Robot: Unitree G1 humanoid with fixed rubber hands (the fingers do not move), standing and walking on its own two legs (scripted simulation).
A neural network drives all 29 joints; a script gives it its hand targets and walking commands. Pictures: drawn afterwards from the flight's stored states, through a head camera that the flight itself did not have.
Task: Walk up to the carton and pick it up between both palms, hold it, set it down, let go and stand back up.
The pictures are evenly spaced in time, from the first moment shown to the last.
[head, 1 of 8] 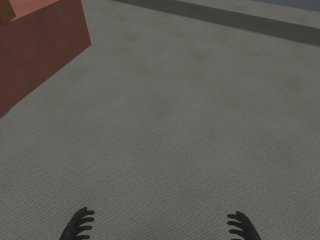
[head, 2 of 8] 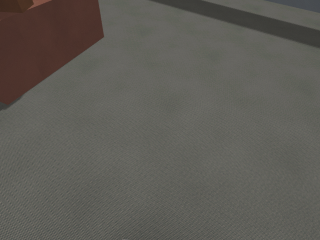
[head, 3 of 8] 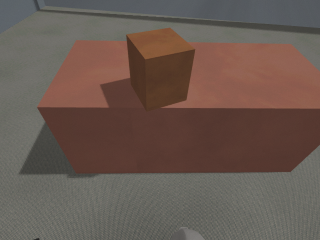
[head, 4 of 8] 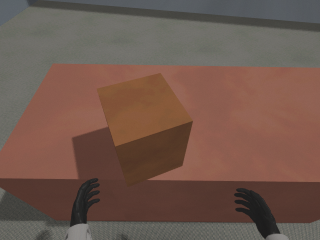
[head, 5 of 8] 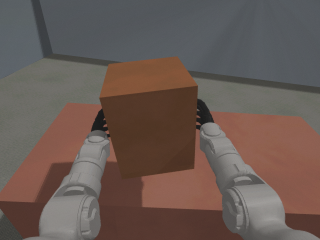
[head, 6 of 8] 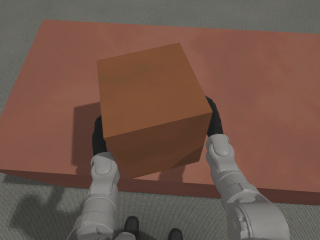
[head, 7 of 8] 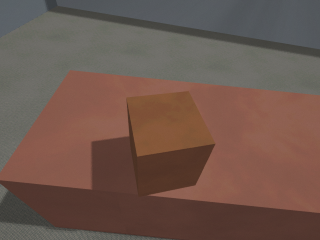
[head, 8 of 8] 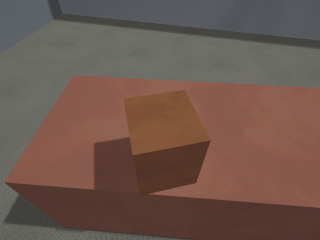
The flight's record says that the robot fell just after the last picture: no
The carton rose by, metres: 0.26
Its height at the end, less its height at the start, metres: +0.00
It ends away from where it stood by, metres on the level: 0.02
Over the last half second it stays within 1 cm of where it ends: yes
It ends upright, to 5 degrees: yes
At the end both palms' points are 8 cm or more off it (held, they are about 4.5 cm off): yes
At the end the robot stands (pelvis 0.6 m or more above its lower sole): yes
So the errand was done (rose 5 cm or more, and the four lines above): yes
